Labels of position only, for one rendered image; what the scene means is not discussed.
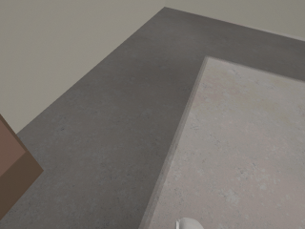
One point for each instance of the right robot thigh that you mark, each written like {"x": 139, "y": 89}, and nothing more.
{"x": 187, "y": 223}

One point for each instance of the cupboard door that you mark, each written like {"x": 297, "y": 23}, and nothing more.
{"x": 10, "y": 149}

